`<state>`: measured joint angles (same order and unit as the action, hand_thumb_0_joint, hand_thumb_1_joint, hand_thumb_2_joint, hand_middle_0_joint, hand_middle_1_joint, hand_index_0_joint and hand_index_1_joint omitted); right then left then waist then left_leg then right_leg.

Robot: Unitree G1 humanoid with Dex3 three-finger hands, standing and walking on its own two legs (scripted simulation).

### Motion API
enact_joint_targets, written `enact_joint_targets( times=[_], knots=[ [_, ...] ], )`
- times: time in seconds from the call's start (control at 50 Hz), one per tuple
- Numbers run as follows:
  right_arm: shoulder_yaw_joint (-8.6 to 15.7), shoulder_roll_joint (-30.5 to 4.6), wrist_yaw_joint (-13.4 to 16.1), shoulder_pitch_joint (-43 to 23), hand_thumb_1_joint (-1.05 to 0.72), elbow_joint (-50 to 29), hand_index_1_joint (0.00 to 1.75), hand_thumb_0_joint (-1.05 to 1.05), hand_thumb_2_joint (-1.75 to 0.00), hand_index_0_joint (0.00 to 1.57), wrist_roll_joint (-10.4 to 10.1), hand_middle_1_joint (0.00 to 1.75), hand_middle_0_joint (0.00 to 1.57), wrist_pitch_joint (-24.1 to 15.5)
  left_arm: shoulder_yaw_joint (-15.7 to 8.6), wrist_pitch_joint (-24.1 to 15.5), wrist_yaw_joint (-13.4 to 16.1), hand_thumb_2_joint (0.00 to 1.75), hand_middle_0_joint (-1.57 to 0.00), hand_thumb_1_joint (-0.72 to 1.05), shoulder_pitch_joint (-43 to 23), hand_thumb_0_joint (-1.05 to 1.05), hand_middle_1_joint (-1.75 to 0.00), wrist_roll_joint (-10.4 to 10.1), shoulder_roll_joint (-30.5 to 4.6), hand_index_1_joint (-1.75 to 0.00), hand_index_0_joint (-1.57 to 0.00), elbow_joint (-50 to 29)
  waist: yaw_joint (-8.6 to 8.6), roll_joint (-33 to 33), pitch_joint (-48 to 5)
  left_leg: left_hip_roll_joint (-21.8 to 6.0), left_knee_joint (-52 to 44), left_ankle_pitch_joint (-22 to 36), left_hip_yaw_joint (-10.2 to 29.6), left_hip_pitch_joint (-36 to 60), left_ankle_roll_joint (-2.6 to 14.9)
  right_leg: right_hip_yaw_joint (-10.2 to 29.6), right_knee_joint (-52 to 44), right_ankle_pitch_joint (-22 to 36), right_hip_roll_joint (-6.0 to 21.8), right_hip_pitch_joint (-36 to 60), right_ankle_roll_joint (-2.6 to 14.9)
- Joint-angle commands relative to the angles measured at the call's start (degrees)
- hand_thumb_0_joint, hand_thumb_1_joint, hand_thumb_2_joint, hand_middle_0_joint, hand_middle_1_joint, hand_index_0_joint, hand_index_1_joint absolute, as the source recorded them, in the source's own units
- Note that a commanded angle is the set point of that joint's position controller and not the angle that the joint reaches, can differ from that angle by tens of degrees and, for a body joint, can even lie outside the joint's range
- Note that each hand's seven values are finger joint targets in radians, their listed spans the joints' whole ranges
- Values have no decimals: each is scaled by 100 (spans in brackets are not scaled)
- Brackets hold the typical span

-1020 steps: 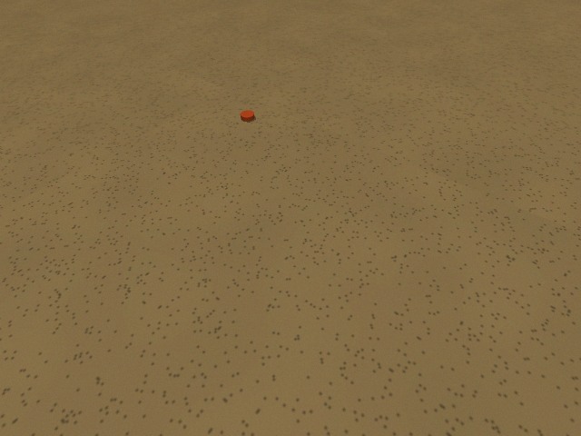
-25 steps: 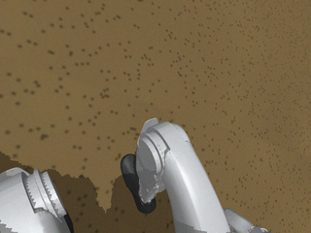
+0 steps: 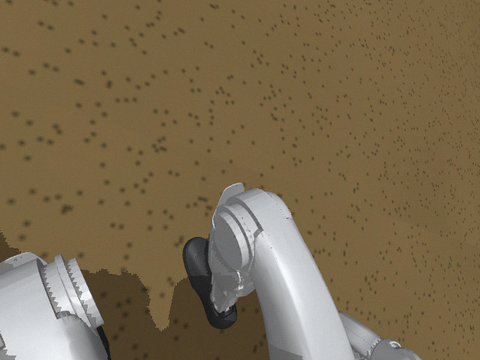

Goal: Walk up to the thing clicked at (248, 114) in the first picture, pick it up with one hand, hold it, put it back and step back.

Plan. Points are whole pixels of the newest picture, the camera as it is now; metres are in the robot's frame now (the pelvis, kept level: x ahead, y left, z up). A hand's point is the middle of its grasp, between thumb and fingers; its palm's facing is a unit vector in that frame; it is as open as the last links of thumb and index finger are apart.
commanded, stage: close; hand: left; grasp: from above
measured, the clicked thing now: out of the picture +0.44 +0.33 -0.29
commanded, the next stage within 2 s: settle in 0.10 s
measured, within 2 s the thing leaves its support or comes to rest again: leaves its support in 0.52 s
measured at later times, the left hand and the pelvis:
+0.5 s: hand out of the picture +0.43 +0.32 -0.26, palm faces -0.43 -0.19 -0.88, open 10.9 cm; pelvis +0.00 +0.00 +0.00, yaw +0 degrees
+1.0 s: hand out of the picture +0.42 +0.34 -0.17, palm faces -0.45 -0.15 -0.88, open 10.9 cm; pelvis +0.01 -0.01 +0.01, yaw +5 degrees
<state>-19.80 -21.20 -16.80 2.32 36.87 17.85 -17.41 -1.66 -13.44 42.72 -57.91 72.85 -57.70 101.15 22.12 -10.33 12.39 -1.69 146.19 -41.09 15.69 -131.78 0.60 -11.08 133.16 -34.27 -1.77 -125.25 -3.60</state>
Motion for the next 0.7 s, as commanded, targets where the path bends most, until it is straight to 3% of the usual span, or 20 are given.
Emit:
enact_joint_targets(
  times=[0.0,0.02,0.08,0.1,0.18,0.22,0.34,0.44,0.5,0.54,0.56,0.6,0.62,0.64,0.68],
  knots=[
    [637,-2013,29,982,-89,108,30,0,-90,20,-136,30,20,-75,-152,238,189,68,-66,35,-1471,0,-81,-267,-1104,-77,-69,-535,490,2934,-3193,-148,-1624,715,-499,2341,-102,-467,-1088,857,-246,1795,368],
    [651,-2023,33,1085,-89,108,30,0,-90,20,-128,30,20,-51,-252,280,177,69,-67,36,-1380,0,-80,-274,-1133,-77,-70,-397,477,2882,-3253,-154,-1692,730,-481,2336,-91,-469,-1134,853,-251,1900,382],
    [600,-1947,-7,1064,-89,86,30,0,-90,20,-158,30,20,-90,-185,335,-15,67,-70,40,-1362,0,-79,-338,-1055,-75,-74,-402,458,2972,-3298,-139,-1613,847,-506,2373,-83,-477,-1020,939,-249,1840,385],
    [612,-1997,-7,1114,-89,100,30,0,-90,20,-158,30,20,-77,-262,322,-46,65,-71,41,-1360,0,-78,-348,-1148,-74,-75,-342,462,3136,-3368,-145,-1675,974,-503,2471,-101,-480,-1006,1028,-264,1905,405],
    [615,-2031,-10,1096,-89,26,30,0,-90,20,-195,30,20,-33,-218,284,-176,65,-76,48,-1372,0,-78,-322,-1066,-74,-80,-234,491,2968,-3203,-144,-1690,967,-397,2407,-101,-555,-934,994,-224,1746,396],
    [607,-2050,15,1121,-90,-12,30,0,-90,20,-184,30,20,12,-213,241,-215,71,-78,41,-1299,0,-82,-286,-1100,-78,-82,-109,497,2829,-3109,-109,-1667,757,-496,2262,-69,-508,-1017,875,-240,1851,389],
    [603,-2009,59,1160,-90,-18,30,0,-90,20,-204,30,20,83,-292,169,-403,74,-80,45,-1304,0,-84,-297,-1268,-80,-84,-357,373,2971,-3360,-101,-1692,896,-519,2366,-68,-489,-1004,943,-246,1946,403],
    [640,-1897,66,1319,-91,19,30,0,-90,20,-204,30,20,162,-587,85,-404,80,-84,49,-1275,0,-85,-213,-1488,-82,-87,-705,240,3222,-3756,-105,-1681,1163,-566,2557,-88,-442,-907,1164,-244,2130,420],
    [846,-1928,75,1430,-91,96,30,0,-90,20,-205,30,20,197,-817,59,-395,80,-85,52,-1326,0,-87,-130,-1604,-84,-89,-1205,123,3739,-4064,-80,-1734,1276,-621,2792,-127,-455,-839,1216,-222,2015,470],
    [882,-1840,41,1488,-91,126,30,0,-90,20,-197,30,20,219,-827,109,-457,78,-85,52,-1229,0,-85,-92,-1504,-81,-88,-1198,173,3608,-4011,-76,-1694,1202,-681,2652,-107,-402,-865,1174,-236,2031,466],
    [987,-1854,28,1561,-91,159,30,0,-90,20,-215,30,20,226,-936,101,-475,79,-85,51,-1403,0,-85,-78,-1585,-82,-88,-1759,79,3876,-4326,-65,-1673,1433,-715,2848,-124,-404,-842,1344,-219,1990,474],
    [1147,-1775,16,1604,-91,230,30,0,-90,20,-299,30,20,237,-965,163,-579,82,-85,51,-1261,0,-86,-179,-1368,-83,-88,-2095,-38,4168,-4651,-64,-1704,1591,-739,3128,-172,-362,-771,1396,-188,1919,520],
    [1257,-1739,6,1622,-91,272,30,0,-90,20,-316,30,20,256,-929,210,-624,79,-84,51,-1030,0,-86,-253,-1093,-83,-87,-2247,-152,4268,-4952,-55,-1781,1728,-729,3341,-198,-373,-797,1443,-196,1857,539],
    [1296,-1668,-24,1647,-91,347,30,0,-90,20,-364,30,20,266,-858,254,-679,78,-85,53,-955,0,-85,-296,-887,-82,-88,-2225,-131,4264,-4885,-56,-1786,1746,-705,3284,-205,-405,-751,1449,-184,1663,542],
    [1406,-1650,-55,1608,-91,344,30,0,-90,20,-423,30,20,286,-441,383,-918,79,-84,51,-928,0,-85,-343,-268,-82,-87,-1754,28,3785,-4238,-13,-1815,1335,-802,2713,-126,-361,-873,1186,-196,1368,522]
  ],
)
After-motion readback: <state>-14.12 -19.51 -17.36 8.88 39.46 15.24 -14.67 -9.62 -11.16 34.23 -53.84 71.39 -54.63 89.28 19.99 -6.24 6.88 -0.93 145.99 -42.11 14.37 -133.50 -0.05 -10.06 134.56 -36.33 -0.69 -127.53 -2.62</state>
